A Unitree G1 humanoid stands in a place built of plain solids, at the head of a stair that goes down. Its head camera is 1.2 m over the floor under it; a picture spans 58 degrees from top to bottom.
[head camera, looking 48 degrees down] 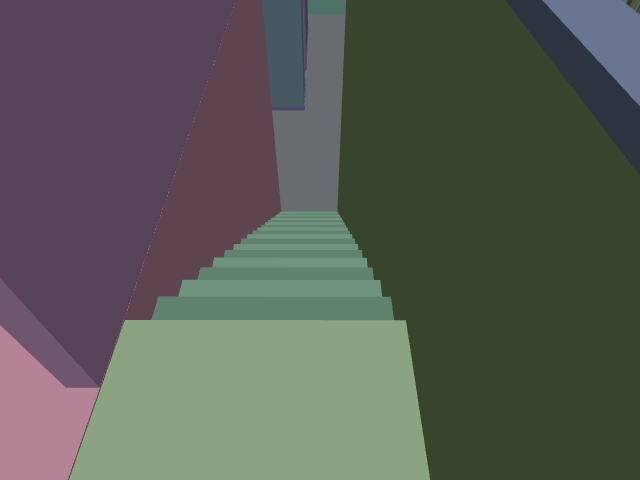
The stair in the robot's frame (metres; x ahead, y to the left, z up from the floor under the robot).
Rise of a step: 0.19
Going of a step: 0.22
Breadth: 0.90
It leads straight ahead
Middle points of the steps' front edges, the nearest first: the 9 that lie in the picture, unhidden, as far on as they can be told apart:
0.74 0.18 0.00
0.96 0.18 -0.19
1.19 0.18 -0.38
1.41 0.18 -0.58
1.64 0.17 -0.77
1.86 0.17 -0.96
2.09 0.17 -1.16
2.31 0.17 -1.35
2.54 0.17 -1.54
